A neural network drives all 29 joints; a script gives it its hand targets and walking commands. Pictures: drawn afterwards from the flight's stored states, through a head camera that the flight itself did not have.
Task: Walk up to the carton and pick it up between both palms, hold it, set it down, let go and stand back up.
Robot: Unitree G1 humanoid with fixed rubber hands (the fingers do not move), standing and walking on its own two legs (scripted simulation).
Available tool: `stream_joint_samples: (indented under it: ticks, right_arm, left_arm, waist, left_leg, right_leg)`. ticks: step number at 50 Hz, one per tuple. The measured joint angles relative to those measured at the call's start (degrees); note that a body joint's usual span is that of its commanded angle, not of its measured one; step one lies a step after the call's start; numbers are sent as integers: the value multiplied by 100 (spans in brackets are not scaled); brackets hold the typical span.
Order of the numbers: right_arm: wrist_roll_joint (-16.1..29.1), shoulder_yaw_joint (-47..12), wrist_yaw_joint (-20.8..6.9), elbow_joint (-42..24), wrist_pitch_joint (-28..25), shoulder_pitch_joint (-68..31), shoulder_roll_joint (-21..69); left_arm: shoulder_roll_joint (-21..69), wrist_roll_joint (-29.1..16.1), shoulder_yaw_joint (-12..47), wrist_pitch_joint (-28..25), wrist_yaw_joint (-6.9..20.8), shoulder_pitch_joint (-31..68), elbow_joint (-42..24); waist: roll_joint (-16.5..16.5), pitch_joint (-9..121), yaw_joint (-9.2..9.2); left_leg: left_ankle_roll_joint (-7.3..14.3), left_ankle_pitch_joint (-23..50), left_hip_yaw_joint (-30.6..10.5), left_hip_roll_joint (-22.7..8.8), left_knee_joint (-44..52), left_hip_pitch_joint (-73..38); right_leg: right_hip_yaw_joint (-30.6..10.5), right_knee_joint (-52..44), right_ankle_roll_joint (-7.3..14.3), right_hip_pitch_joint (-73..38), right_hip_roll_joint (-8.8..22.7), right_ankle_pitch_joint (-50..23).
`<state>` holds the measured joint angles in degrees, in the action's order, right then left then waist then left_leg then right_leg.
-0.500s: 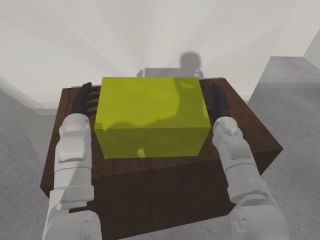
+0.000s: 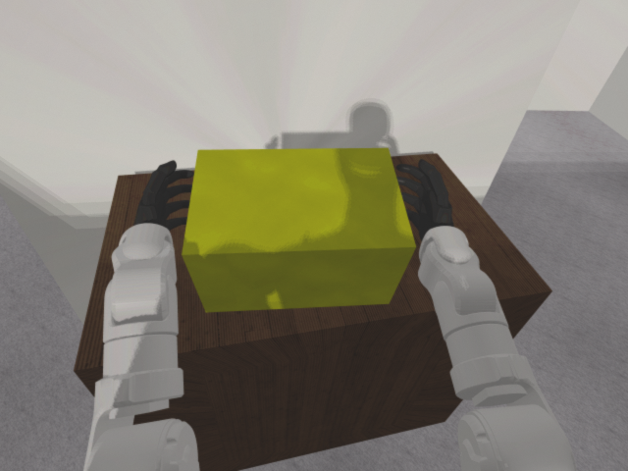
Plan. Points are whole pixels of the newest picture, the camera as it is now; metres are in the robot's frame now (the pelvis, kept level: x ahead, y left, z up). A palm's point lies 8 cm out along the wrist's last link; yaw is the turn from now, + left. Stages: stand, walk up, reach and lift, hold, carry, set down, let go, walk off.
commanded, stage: hold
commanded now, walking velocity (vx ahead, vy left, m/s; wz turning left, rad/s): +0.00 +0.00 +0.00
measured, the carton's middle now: (297, 230) +0.38 +0.00 +0.12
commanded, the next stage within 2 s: none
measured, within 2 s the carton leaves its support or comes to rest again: neither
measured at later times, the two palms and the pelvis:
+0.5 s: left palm (136, 216) +0.35 +0.19 +0.18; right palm (425, 208) +0.35 -0.16 +0.18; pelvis -0.01 +0.00 +0.00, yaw +1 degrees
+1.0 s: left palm (142, 218) +0.35 +0.18 +0.18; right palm (429, 211) +0.35 -0.16 +0.18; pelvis -0.01 +0.00 +0.00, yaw +0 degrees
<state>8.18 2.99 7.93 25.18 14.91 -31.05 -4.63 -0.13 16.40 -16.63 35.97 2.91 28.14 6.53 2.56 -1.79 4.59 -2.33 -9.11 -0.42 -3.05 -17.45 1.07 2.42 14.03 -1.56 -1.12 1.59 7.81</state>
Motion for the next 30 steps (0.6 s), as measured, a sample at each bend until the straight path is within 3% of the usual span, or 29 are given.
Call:
stream_joint_samples:
  ticks: [17,30]
  right_arm:
    - [48,100,29,283,234,-497,34]
    - [-27,172,-18,247,179,-456,93]
  left_arm:
    - [-29,138,-286,295,121,431,130]
    - [-13,213,-298,273,185,417,89]
  waist:
    - [2,19,-75]
    - [19,-42,-30]
  left_leg:
    - [18,141,-6,39,117,-21]
    - [15,115,-45,55,90,-54]
  right_leg:
    - [5,25,9,39,37,-57]
    - [46,-14,-1,-44,51,-52]
